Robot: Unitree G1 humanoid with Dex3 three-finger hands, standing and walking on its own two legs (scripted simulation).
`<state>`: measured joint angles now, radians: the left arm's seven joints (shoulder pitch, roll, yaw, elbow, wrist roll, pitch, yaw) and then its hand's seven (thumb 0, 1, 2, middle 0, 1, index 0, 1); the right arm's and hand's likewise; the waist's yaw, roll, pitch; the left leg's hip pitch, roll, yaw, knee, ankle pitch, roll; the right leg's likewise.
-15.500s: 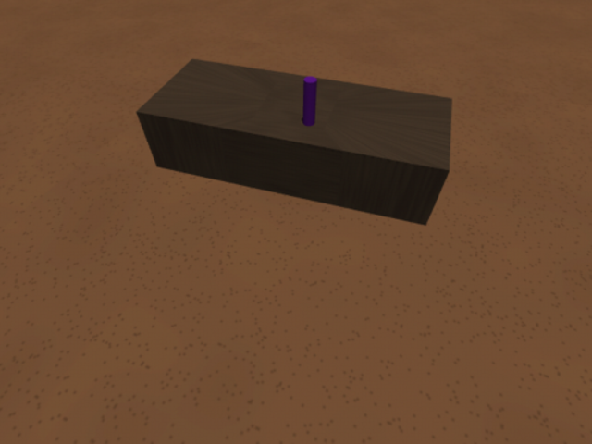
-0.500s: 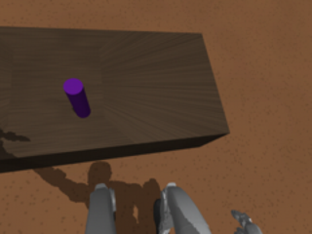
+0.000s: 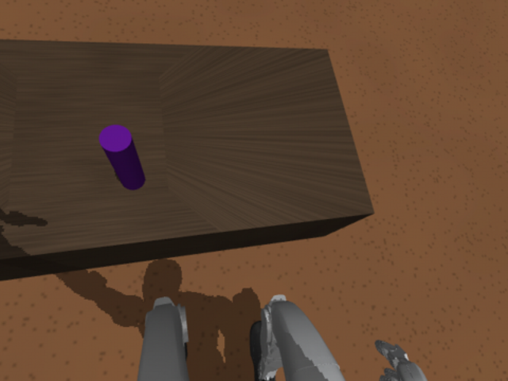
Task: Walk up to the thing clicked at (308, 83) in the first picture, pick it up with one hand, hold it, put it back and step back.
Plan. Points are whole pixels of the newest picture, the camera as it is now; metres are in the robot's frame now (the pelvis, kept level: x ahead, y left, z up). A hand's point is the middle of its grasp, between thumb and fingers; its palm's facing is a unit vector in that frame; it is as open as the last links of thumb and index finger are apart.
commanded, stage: approach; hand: left
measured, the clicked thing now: (125, 161) +0.52 +0.20 -0.22
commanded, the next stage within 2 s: close in in 0.64 s
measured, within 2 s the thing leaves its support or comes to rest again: neither
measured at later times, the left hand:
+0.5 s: hand out of the picture +0.46 +0.35 -0.07, palm faces +0.13 -0.99 +0.06, open 17.8 cm
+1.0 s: hand (112, 172) +0.50 +0.22 -0.22, palm faces +0.15 -0.99 +0.03, open 17.6 cm
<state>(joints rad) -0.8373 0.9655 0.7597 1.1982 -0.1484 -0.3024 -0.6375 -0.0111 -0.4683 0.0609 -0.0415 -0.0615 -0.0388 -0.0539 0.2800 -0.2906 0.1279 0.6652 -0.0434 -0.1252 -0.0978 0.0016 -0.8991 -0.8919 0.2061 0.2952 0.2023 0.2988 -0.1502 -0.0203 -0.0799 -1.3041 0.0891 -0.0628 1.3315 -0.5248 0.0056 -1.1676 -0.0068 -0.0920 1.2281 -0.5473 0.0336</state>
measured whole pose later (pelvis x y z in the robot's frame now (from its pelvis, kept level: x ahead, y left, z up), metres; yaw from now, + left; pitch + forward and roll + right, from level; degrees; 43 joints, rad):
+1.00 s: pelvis -0.06 -0.02 -0.22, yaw -4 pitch +36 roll -6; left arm -1.01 0.66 0.64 1.18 -0.03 -0.50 -0.28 -0.01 -0.55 0.05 -0.02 -0.08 -0.03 -0.06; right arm 0.20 -0.25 0.11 0.64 -0.12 0.01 0.06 0.00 -0.90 -0.89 0.20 0.29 0.20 0.30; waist -0.21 0.00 -0.10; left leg -2.10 0.09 -0.10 2.10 -0.64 0.00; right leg -1.99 0.00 -0.06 2.07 -0.71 0.03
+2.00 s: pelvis -0.06 -0.02 -0.22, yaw -4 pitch +36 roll -5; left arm -0.94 0.52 0.47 1.06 -0.04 -0.49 -0.14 -0.01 -0.48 0.18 -0.40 -0.33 -0.42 -0.31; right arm 0.17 -0.25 0.05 0.66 -0.08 0.05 0.05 0.00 -0.93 -0.89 0.20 0.29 0.20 0.30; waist -0.16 0.00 -0.12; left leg -2.08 0.10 -0.10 2.09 -0.65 -0.01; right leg -1.98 0.01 -0.05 2.07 -0.72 0.02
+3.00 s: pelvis -0.06 -0.02 -0.22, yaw -4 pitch +35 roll -6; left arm -0.90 0.52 0.46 0.96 -0.03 -0.39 -0.13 -0.01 -0.09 1.05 -0.84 -1.10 -0.88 -1.09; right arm 0.19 -0.25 0.05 0.65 -0.06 0.08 0.03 0.00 -0.91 -0.89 0.20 0.29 0.20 0.30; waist -0.17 0.01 -0.12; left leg -2.06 0.10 -0.10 2.09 -0.64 -0.01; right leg -1.96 0.01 -0.05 2.06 -0.71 0.02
